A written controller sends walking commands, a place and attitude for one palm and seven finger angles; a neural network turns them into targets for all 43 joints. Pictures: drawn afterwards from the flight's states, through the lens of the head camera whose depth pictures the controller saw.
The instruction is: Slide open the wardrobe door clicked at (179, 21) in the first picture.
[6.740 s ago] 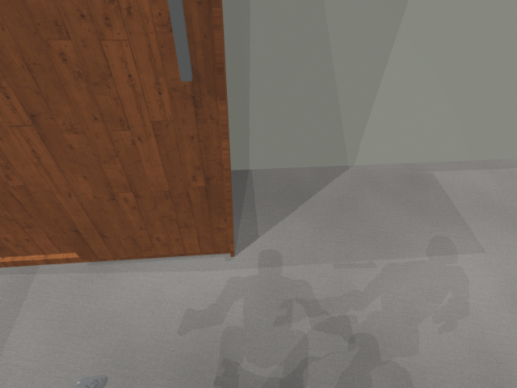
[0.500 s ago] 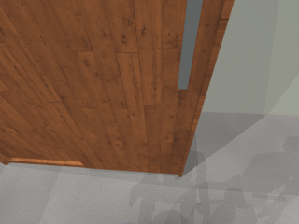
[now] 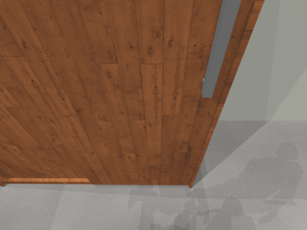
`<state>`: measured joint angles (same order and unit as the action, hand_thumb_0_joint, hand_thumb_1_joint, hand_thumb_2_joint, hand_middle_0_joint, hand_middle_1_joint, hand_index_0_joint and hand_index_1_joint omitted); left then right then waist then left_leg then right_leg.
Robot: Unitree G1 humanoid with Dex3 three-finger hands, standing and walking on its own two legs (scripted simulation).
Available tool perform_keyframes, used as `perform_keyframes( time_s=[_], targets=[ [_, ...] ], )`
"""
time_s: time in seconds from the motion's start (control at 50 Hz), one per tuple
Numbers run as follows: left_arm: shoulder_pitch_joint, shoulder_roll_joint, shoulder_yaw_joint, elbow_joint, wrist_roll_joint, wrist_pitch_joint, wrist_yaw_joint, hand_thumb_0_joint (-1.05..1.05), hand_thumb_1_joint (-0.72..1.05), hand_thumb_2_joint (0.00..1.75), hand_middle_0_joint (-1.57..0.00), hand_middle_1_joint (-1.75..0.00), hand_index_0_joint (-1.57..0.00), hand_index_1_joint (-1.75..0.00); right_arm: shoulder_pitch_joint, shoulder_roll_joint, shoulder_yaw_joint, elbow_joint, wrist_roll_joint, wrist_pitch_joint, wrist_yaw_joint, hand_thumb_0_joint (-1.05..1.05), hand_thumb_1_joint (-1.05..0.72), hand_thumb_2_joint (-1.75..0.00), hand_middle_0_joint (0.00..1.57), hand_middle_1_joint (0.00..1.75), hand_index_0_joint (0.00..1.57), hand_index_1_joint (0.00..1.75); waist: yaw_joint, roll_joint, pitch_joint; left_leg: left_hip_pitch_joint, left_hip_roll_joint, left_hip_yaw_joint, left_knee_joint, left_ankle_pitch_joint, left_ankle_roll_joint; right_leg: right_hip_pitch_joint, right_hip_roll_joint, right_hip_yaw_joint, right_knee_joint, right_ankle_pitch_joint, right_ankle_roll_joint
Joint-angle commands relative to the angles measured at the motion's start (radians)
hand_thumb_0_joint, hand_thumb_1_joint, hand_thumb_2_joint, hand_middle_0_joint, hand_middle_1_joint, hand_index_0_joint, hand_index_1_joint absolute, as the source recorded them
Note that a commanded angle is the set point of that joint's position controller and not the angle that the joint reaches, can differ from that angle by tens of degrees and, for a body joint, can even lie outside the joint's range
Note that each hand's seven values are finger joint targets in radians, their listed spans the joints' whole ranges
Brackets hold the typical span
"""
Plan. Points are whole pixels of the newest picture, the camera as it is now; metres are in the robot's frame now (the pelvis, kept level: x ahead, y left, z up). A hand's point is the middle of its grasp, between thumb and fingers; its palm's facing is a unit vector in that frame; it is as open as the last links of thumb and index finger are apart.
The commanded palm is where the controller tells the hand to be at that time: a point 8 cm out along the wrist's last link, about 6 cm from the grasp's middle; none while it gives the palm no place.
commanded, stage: come to a stop and stand still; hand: right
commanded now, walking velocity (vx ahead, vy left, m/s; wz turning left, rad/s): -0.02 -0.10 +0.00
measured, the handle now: (217, 43) +0.47 -0.14 +0.26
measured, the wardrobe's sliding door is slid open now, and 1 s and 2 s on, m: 0.00 0.00 0.00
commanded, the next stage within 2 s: look again from close up in 1.16 s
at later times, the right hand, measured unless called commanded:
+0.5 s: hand out of the picture +0.04 -0.20 -0.17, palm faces -0.01 +0.97 -0.24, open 7.4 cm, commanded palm none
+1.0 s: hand out of the picture +0.02 -0.19 -0.17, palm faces -0.01 +0.98 -0.19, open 7.4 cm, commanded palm none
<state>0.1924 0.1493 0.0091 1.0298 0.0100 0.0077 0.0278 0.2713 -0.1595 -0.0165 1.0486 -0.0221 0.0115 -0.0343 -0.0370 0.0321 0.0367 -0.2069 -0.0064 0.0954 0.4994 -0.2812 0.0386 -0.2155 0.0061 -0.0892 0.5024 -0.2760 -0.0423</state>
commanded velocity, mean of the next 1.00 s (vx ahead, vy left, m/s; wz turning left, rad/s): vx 0.00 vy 0.00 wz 0.00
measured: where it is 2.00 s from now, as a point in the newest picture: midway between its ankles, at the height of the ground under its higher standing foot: outside the picture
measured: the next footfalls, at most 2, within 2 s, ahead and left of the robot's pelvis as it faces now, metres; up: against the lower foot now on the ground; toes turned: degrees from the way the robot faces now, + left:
none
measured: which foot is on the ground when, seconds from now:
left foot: down 0.00-1.00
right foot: down 0.00-1.00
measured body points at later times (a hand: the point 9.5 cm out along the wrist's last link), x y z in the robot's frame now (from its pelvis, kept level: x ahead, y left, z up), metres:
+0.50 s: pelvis +0.00 -0.02 +0.00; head +0.01 +0.00 +0.45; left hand +0.00 +0.20 -0.16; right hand +0.04 -0.25 -0.15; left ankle -0.01 +0.09 -0.74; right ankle +0.00 -0.09 -0.74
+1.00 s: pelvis +0.02 -0.02 +0.00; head +0.03 -0.03 +0.45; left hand +0.02 +0.20 -0.16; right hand +0.02 -0.24 -0.16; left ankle -0.01 +0.09 -0.74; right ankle +0.00 -0.09 -0.74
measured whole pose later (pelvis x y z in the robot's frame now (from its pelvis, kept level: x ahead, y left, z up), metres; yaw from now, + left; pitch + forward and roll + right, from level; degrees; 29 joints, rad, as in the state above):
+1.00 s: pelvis +0.02 -0.02 +0.00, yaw +1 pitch -1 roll +0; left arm 0.27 0.16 -0.02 1.11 0.01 -0.02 0.03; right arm 0.28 -0.15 0.02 1.10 -0.02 -0.01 -0.04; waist 0.00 0.00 0.05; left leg -0.15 0.02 0.06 0.46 -0.28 0.00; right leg -0.14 0.04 -0.12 0.42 -0.27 -0.07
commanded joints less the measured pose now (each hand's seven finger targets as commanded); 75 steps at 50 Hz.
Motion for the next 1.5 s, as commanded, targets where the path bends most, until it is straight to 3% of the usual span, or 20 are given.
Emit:
perform_keyframes(
  time_s=[0.0, 0.04, 0.18, 0.2, 0.22, 0.24, 0.26, 0.3, 0.32, 0.36, 0.42, 0.54, 0.86, 0.94, 1.1, 1.14, 1.3, 1.34, 1.48],
  targets=[
    [0.050, 0.101, 0.019, -0.040, 0.005, -0.006, 0.005, 0.00, 0.90, 0.90, -0.20, -0.30, -0.20, -0.30, 0.065, -0.121, -0.021, -0.032, 0.003, -0.018, -0.005, 0.00, -0.90, -0.90, 0.20, 0.30, 0.20, 0.30, 0.014, -0.028, -0.017, -0.002, 0.188, -0.197, -0.119, 0.195, 0.023, -0.006, -0.114, 0.102, -0.087, 0.139, 0.007],
    [0.065, 0.093, 0.017, -0.040, 0.005, -0.003, 0.003, 0.00, 0.90, 0.90, -0.20, -0.30, -0.20, -0.30, 0.049, -0.126, -0.021, -0.039, 0.000, -0.019, -0.005, 0.00, -0.90, -0.90, 0.20, 0.30, 0.20, 0.30, 0.026, 0.024, -0.019, -0.010, 0.200, -0.207, -0.130, 0.179, 0.033, 0.002, -0.105, 0.091, -0.091, 0.113, 0.015],
    [0.074, 0.094, 0.002, -0.003, 0.004, -0.022, 0.002, 0.00, 0.90, 0.90, -0.20, -0.30, -0.20, -0.30, 0.055, -0.094, -0.004, -0.014, 0.006, -0.026, -0.003, 0.00, -0.90, -0.90, 0.20, 0.30, 0.20, 0.30, 0.020, -0.008, -0.018, 0.011, 0.151, -0.153, -0.126, 0.171, 0.003, 0.022, -0.127, 0.123, -0.145, 0.181, 0.003],
    [-0.013, 0.146, 0.011, -0.065, -0.008, -0.030, -0.006, 0.00, 0.90, 0.90, -0.20, -0.30, -0.20, -0.30, 0.172, -0.098, 0.005, 0.033, 0.000, -0.043, -0.045, 0.00, -0.90, -0.90, 0.20, 0.30, 0.20, 0.30, -0.009, -0.076, 0.021, -0.024, 0.194, -0.216, -0.138, 0.399, -0.014, 0.007, -0.129, 0.070, 0.037, 0.142, 0.031],
    [0.067, 0.091, 0.006, -0.081, -0.003, -0.010, -0.016, 0.00, 0.90, 0.90, -0.20, -0.30, -0.20, -0.30, 0.082, -0.165, 0.003, -0.031, 0.004, -0.053, -0.034, 0.00, -0.90, -0.90, 0.20, 0.30, 0.20, 0.30, 0.059, -0.029, -0.033, -0.037, 0.244, -0.281, -0.182, 0.092, 0.039, -0.020, -0.065, 0.080, 0.034, -0.065, 0.035],
    [0.100, 0.094, 0.004, -0.075, 0.011, -0.007, -0.022, 0.00, 0.90, 0.90, -0.20, -0.30, -0.20, -0.30, 0.044, -0.175, -0.009, -0.057, 0.002, -0.067, -0.026, 0.00, -0.90, -0.90, 0.20, 0.30, 0.20, 0.30, 0.065, -0.039, -0.068, -0.039, 0.259, -0.291, -0.177, 0.077, 0.075, -0.001, -0.059, 0.077, 0.036, -0.040, 0.039],
    [0.129, 0.093, 0.005, -0.077, 0.009, -0.013, -0.020, 0.00, 0.90, 0.90, -0.20, -0.30, -0.20, -0.30, 0.021, -0.166, -0.006, -0.069, 0.004, -0.066, -0.022, 0.00, -0.90, -0.90, 0.20, 0.30, 0.20, 0.30, 0.082, -0.043, -0.057, -0.079, 0.236, -0.252, -0.159, 0.015, 0.080, 0.020, -0.066, 0.086, 0.005, -0.020, 0.030],
    [0.141, 0.102, 0.000, -0.073, 0.010, -0.023, -0.018, 0.00, 0.90, 0.90, -0.20, -0.30, -0.20, -0.30, 0.014, -0.131, 0.005, -0.069, 0.008, -0.058, -0.015, 0.00, -0.90, -0.90, 0.20, 0.30, 0.20, 0.30, 0.072, -0.057, 0.009, -0.100, 0.158, -0.184, -0.112, -0.009, 0.049, -0.002, -0.094, 0.127, -0.067, 0.052, 0.008],
    [0.136, 0.109, -0.001, -0.076, 0.009, -0.026, -0.016, 0.00, 0.90, 0.90, -0.20, -0.30, -0.20, -0.30, 0.026, -0.121, 0.009, -0.067, 0.009, -0.053, -0.012, 0.00, -0.90, -0.90, 0.20, 0.30, 0.20, 0.30, 0.058, -0.031, 0.031, -0.084, 0.132, -0.162, -0.101, -0.023, 0.035, -0.035, -0.110, 0.147, -0.098, 0.054, -0.004],
    [0.136, 0.120, -0.005, -0.076, 0.008, -0.036, -0.012, 0.00, 0.90, 0.90, -0.20, -0.30, -0.20, -0.30, 0.042, -0.108, 0.012, -0.058, 0.008, -0.050, -0.009, 0.00, -0.90, -0.90, 0.20, 0.30, 0.20, 0.30, 0.042, -0.034, 0.025, -0.027, 0.113, -0.142, -0.074, 0.048, 0.026, -0.054, -0.121, 0.162, -0.123, 0.114, -0.016],
    [0.140, 0.129, -0.009, -0.061, 0.008, -0.038, -0.008, 0.00, 0.90, 0.90, -0.20, -0.30, -0.20, -0.30, 0.049, -0.100, 0.016, -0.051, 0.012, -0.041, -0.009, 0.00, -0.90, -0.90, 0.20, 0.30, 0.20, 0.30, 0.035, -0.012, 0.047, -0.020, 0.109, -0.139, -0.077, 0.027, 0.019, -0.063, -0.122, 0.162, -0.160, 0.065, -0.018],
    [0.163, 0.116, -0.017, -0.022, 0.007, -0.049, -0.003, 0.00, 0.90, 0.90, -0.20, -0.30, -0.20, -0.30, 0.044, -0.103, 0.013, -0.047, 0.011, -0.038, -0.009, 0.00, -0.90, -0.90, 0.20, 0.30, 0.20, 0.30, 0.028, -0.009, 0.018, 0.033, 0.113, -0.127, -0.070, 0.108, 0.012, -0.035, -0.120, 0.153, -0.166, 0.155, -0.019],
    [0.149, 0.107, -0.014, 0.050, 0.003, -0.051, 0.008, 0.00, 0.90, 0.90, -0.20, -0.30, -0.20, -0.30, 0.055, -0.089, 0.015, 0.008, 0.011, -0.035, -0.009, 0.00, -0.90, -0.90, 0.20, 0.30, 0.20, 0.30, 0.034, -0.039, 0.003, 0.041, 0.122, -0.127, -0.093, 0.201, 0.002, 0.064, -0.124, 0.125, -0.159, 0.290, -0.014],
    [0.141, 0.101, -0.014, 0.059, 0.001, -0.049, 0.009, 0.00, 0.90, 0.90, -0.20, -0.30, -0.20, -0.30, 0.063, -0.086, 0.018, 0.024, 0.009, -0.033, -0.009, 0.00, -0.90, -0.90, 0.20, 0.30, 0.20, 0.30, 0.033, -0.025, 0.030, 0.033, 0.121, -0.126, -0.106, 0.190, -0.001, 0.064, -0.126, 0.125, -0.169, 0.274, -0.015],
    [0.130, 0.104, -0.014, 0.072, 0.001, -0.049, 0.012, 0.00, 0.90, 0.90, -0.20, -0.30, -0.20, -0.30, 0.074, -0.078, 0.019, 0.043, 0.009, -0.032, -0.009, 0.00, -0.90, -0.90, 0.20, 0.30, 0.20, 0.30, 0.034, -0.036, 0.031, 0.036, 0.127, -0.124, -0.120, 0.188, -0.004, 0.079, -0.125, 0.123, -0.178, 0.271, -0.013],
    [0.134, 0.098, -0.013, 0.073, 0.000, -0.049, 0.012, 0.00, 0.90, 0.90, -0.20, -0.30, -0.20, -0.30, 0.078, -0.075, 0.019, 0.045, 0.007, -0.033, -0.008, 0.00, -0.90, -0.90, 0.20, 0.30, 0.20, 0.30, 0.034, -0.011, 0.030, 0.042, 0.125, -0.126, -0.120, 0.200, -0.003, 0.078, -0.125, 0.125, -0.178, 0.271, -0.015],
    [0.138, 0.100, -0.013, 0.082, 0.001, -0.052, 0.015, 0.00, 0.90, 0.90, -0.20, -0.30, -0.20, -0.30, 0.079, -0.073, 0.018, 0.050, 0.010, -0.030, -0.008, 0.00, -0.90, -0.90, 0.20, 0.30, 0.20, 0.30, 0.030, -0.042, 0.026, 0.048, 0.126, -0.120, -0.119, 0.184, -0.003, 0.080, -0.128, 0.128, -0.187, 0.289, -0.014],
    [0.143, 0.094, -0.012, 0.084, 0.000, -0.052, 0.015, 0.00, 0.90, 0.90, -0.20, -0.30, -0.20, -0.30, 0.080, -0.071, 0.017, 0.050, 0.008, -0.030, -0.008, 0.00, -0.90, -0.90, 0.20, 0.30, 0.20, 0.30, 0.029, -0.018, 0.031, 0.051, 0.125, -0.119, -0.119, 0.189, -0.004, 0.077, -0.128, 0.129, -0.185, 0.290, -0.017],
    [0.149, 0.094, -0.011, 0.088, 0.001, -0.052, 0.016, 0.00, 0.90, 0.90, -0.20, -0.30, -0.20, -0.30, 0.074, -0.073, 0.014, 0.048, 0.010, -0.029, -0.009, 0.00, -0.90, -0.90, 0.20, 0.30, 0.20, 0.30, 0.029, -0.020, 0.034, 0.051, 0.127, -0.122, -0.121, 0.180, -0.003, 0.070, -0.127, 0.132, -0.194, 0.274, -0.015]
  ],
)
